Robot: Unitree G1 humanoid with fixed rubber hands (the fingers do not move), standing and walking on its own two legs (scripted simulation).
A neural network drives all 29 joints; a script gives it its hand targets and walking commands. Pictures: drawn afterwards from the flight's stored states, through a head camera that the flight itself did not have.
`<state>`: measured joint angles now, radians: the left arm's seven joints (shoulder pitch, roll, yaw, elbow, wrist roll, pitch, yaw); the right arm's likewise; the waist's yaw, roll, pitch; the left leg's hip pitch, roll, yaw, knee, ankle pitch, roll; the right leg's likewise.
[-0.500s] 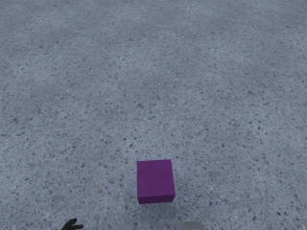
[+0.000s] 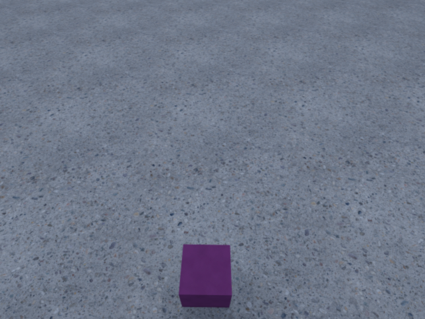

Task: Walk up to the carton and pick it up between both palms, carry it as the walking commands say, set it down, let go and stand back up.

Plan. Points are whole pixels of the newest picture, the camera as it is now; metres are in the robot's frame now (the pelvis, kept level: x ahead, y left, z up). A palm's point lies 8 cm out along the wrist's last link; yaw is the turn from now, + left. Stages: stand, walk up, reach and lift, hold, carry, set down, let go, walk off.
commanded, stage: walk up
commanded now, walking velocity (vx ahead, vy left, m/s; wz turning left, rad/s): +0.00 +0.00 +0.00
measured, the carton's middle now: (206, 275) +0.43 +0.04 -0.69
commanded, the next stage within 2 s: stand in 0.14 s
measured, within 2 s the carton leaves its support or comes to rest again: neither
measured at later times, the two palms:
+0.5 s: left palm out of the picture +0.00 +0.22 -0.15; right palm out of the picture -0.06 -0.20 -0.15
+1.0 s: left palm out of the picture +0.14 +0.22 -0.17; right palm out of the picture +0.12 -0.18 -0.16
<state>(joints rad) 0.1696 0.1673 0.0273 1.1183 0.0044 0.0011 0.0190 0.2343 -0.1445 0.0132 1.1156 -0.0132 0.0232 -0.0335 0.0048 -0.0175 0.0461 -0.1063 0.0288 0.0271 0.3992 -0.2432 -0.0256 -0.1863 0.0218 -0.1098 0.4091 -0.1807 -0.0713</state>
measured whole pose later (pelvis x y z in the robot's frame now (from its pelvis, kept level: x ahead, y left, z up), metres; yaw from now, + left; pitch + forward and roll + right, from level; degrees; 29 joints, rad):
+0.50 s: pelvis +0.00 +0.01 +0.00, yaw -1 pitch -3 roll +1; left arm 0.24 0.14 0.01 1.17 0.01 0.01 0.03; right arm 0.34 -0.11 0.01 1.19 -0.02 0.00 -0.04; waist 0.00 -0.03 0.04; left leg -0.11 0.03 0.05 0.40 -0.24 -0.02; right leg -0.19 0.02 -0.09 0.40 -0.17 -0.06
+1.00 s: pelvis +0.01 +0.02 -0.04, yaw -1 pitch +14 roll -1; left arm 0.14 0.11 0.01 0.45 0.03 0.57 -0.01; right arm 0.15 -0.10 -0.03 0.49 -0.02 0.58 0.03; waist 0.00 -0.02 -0.04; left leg -0.63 0.02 0.03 0.82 -0.43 0.01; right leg -0.69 0.00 -0.10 0.78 -0.33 -0.05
